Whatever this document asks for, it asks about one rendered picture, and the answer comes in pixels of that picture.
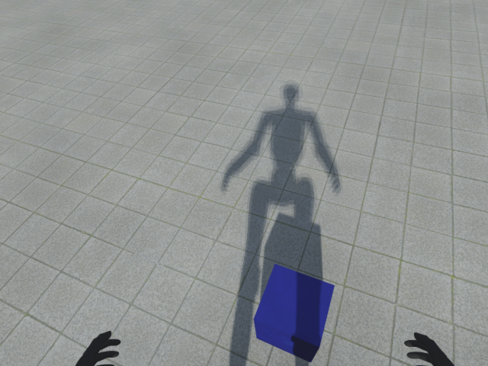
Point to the carton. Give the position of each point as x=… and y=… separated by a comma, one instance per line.
x=292, y=312

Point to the left robot hand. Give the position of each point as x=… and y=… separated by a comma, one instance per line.
x=91, y=355

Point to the right robot hand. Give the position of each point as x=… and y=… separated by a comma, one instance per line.
x=435, y=355

